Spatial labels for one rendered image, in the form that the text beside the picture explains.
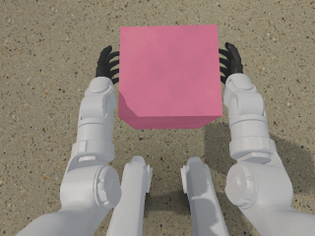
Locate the robot left forearm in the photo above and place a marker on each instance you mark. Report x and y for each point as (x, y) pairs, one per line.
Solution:
(95, 127)

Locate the robot right shin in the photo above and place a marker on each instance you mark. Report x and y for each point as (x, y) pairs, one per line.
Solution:
(197, 159)

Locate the robot left upper arm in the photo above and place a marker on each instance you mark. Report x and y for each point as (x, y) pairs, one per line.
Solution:
(87, 194)

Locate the right robot thigh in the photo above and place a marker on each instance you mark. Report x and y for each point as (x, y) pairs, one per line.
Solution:
(205, 210)

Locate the left robot hand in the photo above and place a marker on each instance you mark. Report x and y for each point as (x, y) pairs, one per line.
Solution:
(104, 66)

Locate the robot right forearm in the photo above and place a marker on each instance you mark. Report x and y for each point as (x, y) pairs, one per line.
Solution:
(248, 124)

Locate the carton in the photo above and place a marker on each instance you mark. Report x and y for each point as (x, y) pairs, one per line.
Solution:
(169, 76)

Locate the robot right upper arm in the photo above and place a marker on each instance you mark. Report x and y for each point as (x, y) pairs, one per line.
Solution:
(264, 194)

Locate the right robot hand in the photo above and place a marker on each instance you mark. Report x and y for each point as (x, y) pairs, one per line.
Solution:
(232, 63)

